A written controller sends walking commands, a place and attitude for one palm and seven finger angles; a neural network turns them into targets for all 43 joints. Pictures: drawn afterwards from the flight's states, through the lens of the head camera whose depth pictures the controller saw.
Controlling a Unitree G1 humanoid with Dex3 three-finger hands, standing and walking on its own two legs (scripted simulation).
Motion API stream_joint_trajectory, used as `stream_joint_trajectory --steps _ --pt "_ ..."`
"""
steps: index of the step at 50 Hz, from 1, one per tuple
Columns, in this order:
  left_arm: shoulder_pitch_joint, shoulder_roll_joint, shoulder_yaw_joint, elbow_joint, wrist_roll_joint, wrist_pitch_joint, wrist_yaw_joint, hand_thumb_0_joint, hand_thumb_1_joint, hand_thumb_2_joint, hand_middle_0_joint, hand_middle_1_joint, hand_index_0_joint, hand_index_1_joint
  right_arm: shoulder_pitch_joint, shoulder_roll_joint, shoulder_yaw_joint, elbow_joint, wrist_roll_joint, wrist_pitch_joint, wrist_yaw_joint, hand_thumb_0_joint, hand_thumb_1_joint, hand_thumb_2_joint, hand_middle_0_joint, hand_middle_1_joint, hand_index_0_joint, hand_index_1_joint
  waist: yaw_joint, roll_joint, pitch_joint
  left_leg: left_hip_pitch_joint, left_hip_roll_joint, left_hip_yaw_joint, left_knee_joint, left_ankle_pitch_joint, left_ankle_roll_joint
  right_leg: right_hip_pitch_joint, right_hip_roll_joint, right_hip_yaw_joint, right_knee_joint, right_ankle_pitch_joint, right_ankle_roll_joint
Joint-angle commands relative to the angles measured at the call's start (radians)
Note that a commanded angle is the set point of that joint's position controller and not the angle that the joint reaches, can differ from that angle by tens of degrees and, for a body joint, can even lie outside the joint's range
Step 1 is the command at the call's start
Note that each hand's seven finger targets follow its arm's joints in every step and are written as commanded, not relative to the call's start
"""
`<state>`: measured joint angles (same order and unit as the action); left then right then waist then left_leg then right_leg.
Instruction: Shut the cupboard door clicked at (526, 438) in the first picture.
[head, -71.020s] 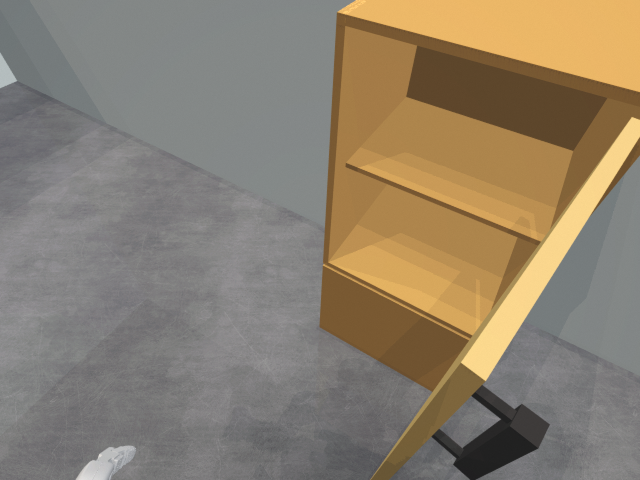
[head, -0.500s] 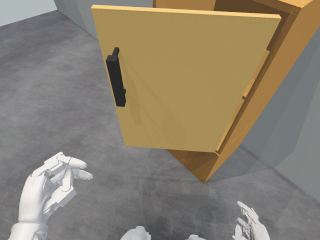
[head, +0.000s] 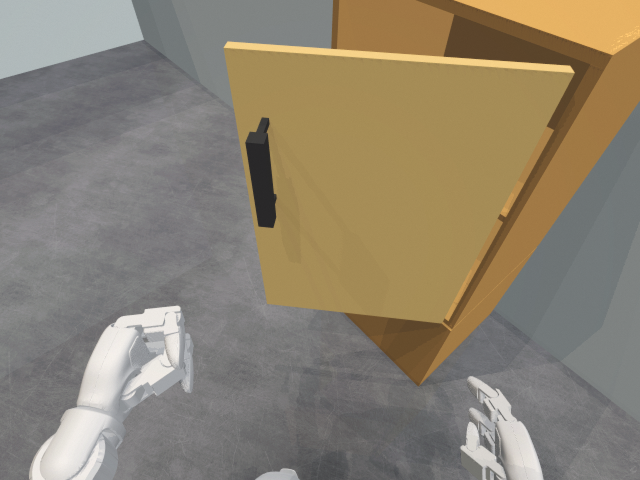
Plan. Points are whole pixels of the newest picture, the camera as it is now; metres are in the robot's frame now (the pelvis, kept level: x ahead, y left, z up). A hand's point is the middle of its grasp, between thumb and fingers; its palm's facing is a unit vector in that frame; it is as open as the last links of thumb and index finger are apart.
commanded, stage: raise the hand and make a fist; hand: left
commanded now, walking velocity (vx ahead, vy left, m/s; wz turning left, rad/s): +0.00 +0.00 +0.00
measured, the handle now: (265, 174) +0.50 +0.13 +0.10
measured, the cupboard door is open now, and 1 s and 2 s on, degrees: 42 42 42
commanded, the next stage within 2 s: bring the fist close to the handle in 0.54 s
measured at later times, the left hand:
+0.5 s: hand (195, 342) +0.23 +0.15 +0.11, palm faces +0.02 -1.00 -0.06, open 3.1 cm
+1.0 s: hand (233, 303) +0.29 +0.13 +0.10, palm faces -0.09 -1.00 -0.02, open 3.1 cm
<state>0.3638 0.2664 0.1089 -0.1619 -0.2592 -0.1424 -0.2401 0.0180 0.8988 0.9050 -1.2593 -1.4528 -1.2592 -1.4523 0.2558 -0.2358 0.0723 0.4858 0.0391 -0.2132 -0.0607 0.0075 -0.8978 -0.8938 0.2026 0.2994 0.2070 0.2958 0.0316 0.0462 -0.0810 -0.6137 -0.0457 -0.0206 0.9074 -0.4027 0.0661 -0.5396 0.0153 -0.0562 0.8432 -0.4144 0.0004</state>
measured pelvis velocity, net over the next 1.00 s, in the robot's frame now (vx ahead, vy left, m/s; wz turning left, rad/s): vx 0.01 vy -0.03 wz -0.01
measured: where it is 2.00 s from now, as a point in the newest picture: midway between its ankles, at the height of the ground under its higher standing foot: outside the picture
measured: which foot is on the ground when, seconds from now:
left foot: down 0.00-1.00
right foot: down 0.00-1.00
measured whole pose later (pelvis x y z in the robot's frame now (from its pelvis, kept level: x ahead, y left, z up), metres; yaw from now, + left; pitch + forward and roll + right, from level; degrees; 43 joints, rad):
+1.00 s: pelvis +0.01 -0.03 +0.01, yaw +0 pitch +5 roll -1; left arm 0.08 0.24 0.10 0.05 -0.27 -0.12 -0.23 0.02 0.90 0.90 -1.30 -1.50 -1.30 -1.50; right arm 0.25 -0.26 0.05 0.57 0.05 -0.22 -0.07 0.01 -0.90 -0.89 0.20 0.30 0.21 0.30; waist 0.01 0.06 -0.05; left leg -0.54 -0.03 -0.02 0.82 -0.37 0.03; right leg -0.49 0.03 -0.05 0.79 -0.40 -0.03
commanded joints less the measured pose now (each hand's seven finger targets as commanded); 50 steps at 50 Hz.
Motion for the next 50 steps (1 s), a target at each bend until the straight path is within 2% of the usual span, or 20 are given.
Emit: stream_joint_trajectory --steps 1,5,9,13,14,17,19,22,26,29,32,34,35,36,38,41,43,46,49,50 --pt "-0.159 0.173 0.173 -0.314 -0.045 -0.1 0.03 0.0 0.9 0.9 -1.3 -1.5 -1.3 -1.5 -0.063 -0.125 -0.064 -0.148 0.007 -0.063 -0.019 0.0 -0.9 -0.9 0.2 0.3 0.2 0.3 0.005 0.057 -0.195 0.203 0.049 -0.099 -0.234 0.139 -0.066 0.072 0.02 -0.012 -0.106 0.142 -0.043" --pt "-0.156 0.126 0.143 -0.24 -0.062 -0.113 0.031 0.0 0.9 0.9 -1.3 -1.5 -1.3 -1.5 -0.064 -0.125 -0.057 -0.114 0.009 -0.073 -0.013 0.0 -0.9 -0.9 0.2 0.3 0.2 0.3 -0.013 0.053 -0.121 0.184 0.046 -0.082 -0.233 0.138 -0.059 0.066 0.02 -0.011 -0.134 0.146 -0.039" --pt "-0.099 0.085 0.09 -0.092 -0.06 -0.041 -0.026 0.0 0.9 0.9 -1.3 -1.5 -1.3 -1.5 -0.054 -0.142 -0.067 -0.098 0.02 -0.081 -0.014 0.0 -0.9 -0.9 0.2 0.3 0.2 0.3 -0.02 -0.036 -0.059 0.141 0.039 -0.064 -0.233 0.113 -0.043 0.087 0.01 0.01 -0.183 0.134 -0.032" --pt "-0.107 0.127 0.127 -0.123 -0.071 -0.006 -0.057 0.0 0.9 0.9 -1.3 -1.5 -1.3 -1.5 -0.061 -0.143 -0.073 -0.114 0.018 -0.084 -0.017 0.0 -0.9 -0.9 0.2 0.3 0.2 0.3 -0.005 -0.072 -0.105 0.135 0.026 -0.04 -0.212 0.153 -0.036 0.133 -0.009 0.047 -0.2 0.161 -0.022" --pt "-0.112 0.16 0.164 -0.144 -0.076 -0.017 -0.047 0.0 0.9 0.9 -1.3 -1.5 -1.3 -1.5 -0.062 -0.144 -0.075 -0.111 0.014 -0.084 -0.018 0.0 -0.9 -0.9 0.2 0.3 0.2 0.3 0.004 -0.083 -0.118 0.129 0.026 -0.037 -0.201 0.169 -0.037 0.157 -0.014 0.065 -0.202 0.169 -0.022" --pt "-0.17 0.172 0.196 -0.233 -0.079 -0.085 -0.01 0.0 0.9 0.9 -1.3 -1.5 -1.3 -1.5 -0.073 -0.128 -0.072 -0.116 0.008 -0.087 -0.016 0.0 -0.9 -0.9 0.2 0.3 0.2 0.3 0.008 -0.024 -0.163 0.151 0.022 -0.027 -0.196 0.185 -0.038 0.163 -0.014 0.072 -0.188 0.178 -0.021" --pt "-0.191 0.189 0.211 -0.254 -0.074 -0.133 0.021 0.0 0.9 0.9 -1.3 -1.5 -1.3 -1.5 -0.071 -0.125 -0.071 -0.102 0.003 -0.089 -0.015 0.0 -0.9 -0.9 0.2 0.3 0.2 0.3 0.006 -0.014 -0.152 0.146 0.024 -0.029 -0.189 0.188 -0.039 0.159 -0.012 0.078 -0.181 0.181 -0.024" --pt "-0.165 0.124 0.151 -0.185 -0.063 -0.159 0.024 0.0 0.9 0.9 -1.3 -1.5 -1.3 -1.5 -0.066 -0.122 -0.072 -0.087 0.009 -0.091 -0.007 0.0 -0.9 -0.9 0.2 0.3 0.2 0.3 -0.015 -0.008 -0.106 0.132 0.024 -0.021 -0.183 0.158 -0.04 0.12 -0.012 0.078 -0.187 0.155 -0.021" --pt "-0.108 0.102 0.103 -0.107 -0.063 -0.106 -0.031 0.0 0.9 0.9 -1.3 -1.5 -1.3 -1.5 -0.058 -0.136 -0.078 -0.092 0.017 -0.083 -0.006 0.0 -0.9 -0.9 0.2 0.3 0.2 0.3 -0.02 -0.049 -0.098 0.104 0.021 -0.015 -0.162 0.145 -0.035 0.132 -0.034 0.126 -0.215 0.162 -0.002" --pt "-0.105 0.135 0.131 -0.093 -0.072 -0.062 -0.053 0.0 0.9 0.9 -1.3 -1.5 -1.3 -1.5 -0.065 -0.141 -0.078 -0.101 0.018 -0.074 -0.013 0.0 -0.9 -0.9 0.2 0.3 0.2 0.3 -0.012 -0.089 -0.082 0.08 0.022 -0.02 -0.155 0.132 -0.034 0.149 -0.049 0.157 -0.232 0.141 0.01" --pt "-0.161 0.156 0.168 -0.185 -0.076 -0.082 -0.029 0.0 0.9 0.9 -1.3 -1.5 -1.3 -1.5 -0.075 -0.131 -0.076 -0.115 0.014 -0.073 -0.017 0.0 -0.9 -0.9 0.2 0.3 0.2 0.3 -0.001 -0.059 -0.136 0.116 0.022 -0.021 -0.17 0.164 -0.034 0.171 -0.04 0.129 -0.211 0.17 -0.001" --pt "-0.246 0.181 0.188 -0.215 -0.071 -0.113 0.004 0.0 0.9 0.9 -1.3 -1.5 -1.3 -1.5 -0.074 -0.131 -0.075 -0.102 0.01 -0.075 -0.021 0.0 -0.9 -0.9 0.2 0.3 0.2 0.3 -0.01 -0.046 -0.133 0.131 0.025 -0.024 -0.169 0.176 -0.033 0.154 -0.028 0.116 -0.2 0.184 -0.007" --pt "-0.278 0.131 0.142 -0.213 -0.067 -0.126 0.012 0.0 0.9 0.9 -1.3 -1.5 -1.3 -1.5 -0.079 -0.122 -0.07 -0.1 0.01 -0.078 -0.018 0.0 -0.9 -0.9 0.2 0.3 0.2 0.3 -0.02 -0.016 -0.135 0.142 0.024 -0.021 -0.175 0.174 -0.032 0.14 -0.024 0.103 -0.194 0.18 -0.01" --pt "-0.293 0.135 0.151 -0.184 -0.065 -0.137 0.026 0.0 0.9 0.9 -1.3 -1.5 -1.3 -1.5 -0.07 -0.123 -0.071 -0.089 0.011 -0.08 -0.018 0.0 -0.9 -0.9 0.2 0.3 0.2 0.3 -0.026 -0.042 -0.123 0.145 0.027 -0.026 -0.178 0.166 -0.034 0.122 -0.015 0.088 -0.187 0.173 -0.012" --pt "-0.316 0.105 0.116 -0.131 -0.058 -0.148 0.028 0.0 0.9 0.9 -1.3 -1.5 -1.3 -1.5 -0.066 -0.128 -0.071 -0.073 0.012 -0.083 -0.016 0.0 -0.9 -0.9 0.2 0.3 0.2 0.3 -0.036 -0.032 -0.108 0.148 0.027 -0.028 -0.179 0.154 -0.034 0.095 -0.009 0.073 -0.182 0.166 -0.014" --pt "-0.346 0.09 0.073 -0.043 -0.042 -0.118 0.003 0.0 0.9 0.9 -1.3 -1.5 -1.3 -1.5 -0.058 -0.138 -0.074 -0.063 0.018 -0.075 -0.015 0.0 -0.9 -0.9 0.2 0.3 0.2 0.3 -0.042 -0.053 -0.119 0.137 0.026 -0.026 -0.183 0.143 -0.03 0.1 -0.014 0.081 -0.191 0.154 -0.012" --pt "-0.383 0.077 0.043 -0.018 -0.032 -0.085 -0.011 0.0 0.9 0.9 -1.3 -1.5 -1.3 -1.5 -0.058 -0.141 -0.074 -0.066 0.021 -0.071 -0.015 0.0 -0.9 -0.9 0.2 0.3 0.2 0.3 -0.037 -0.014 -0.13 0.157 0.027 -0.03 -0.2 0.144 -0.031 0.1 -0.013 0.067 -0.188 0.162 -0.016" --pt "-0.43 0.097 0.065 0.0 -0.028 -0.042 0.002 0.0 0.9 0.9 -1.3 -1.5 -1.3 -1.5 -0.062 -0.139 -0.071 -0.073 0.02 -0.062 -0.016 0.0 -0.9 -0.9 0.2 0.3 0.2 0.3 -0.025 -0.04 -0.162 0.169 0.027 -0.032 -0.212 0.163 -0.029 0.128 -0.015 0.06 -0.189 0.188 -0.017" --pt "-0.527 0.147 0.128 -0.001 -0.023 -0.052 0.05 0.0 0.9 0.9 -1.3 -1.5 -1.3 -1.5 -0.07 -0.14 -0.07 -0.067 0.013 -0.051 -0.017 0.0 -0.9 -0.9 0.2 0.3 0.2 0.3 -0.014 -0.051 -0.191 0.185 0.03 -0.035 -0.221 0.186 -0.033 0.141 -0.008 0.049 -0.175 0.205 -0.022" --pt "-0.577 0.107 0.093 -0.007 -0.016 -0.062 0.062 0.0 0.9 0.9 -1.3 -1.5 -1.3 -1.5 -0.079 -0.131 -0.066 -0.067 0.013 -0.049 -0.013 0.0 -0.9 -0.9 0.2 0.3 0.2 0.3 -0.025 -0.031 -0.198 0.205 0.03 -0.032 -0.226 0.195 -0.033 0.131 -0.008 0.041 -0.169 0.218 -0.022"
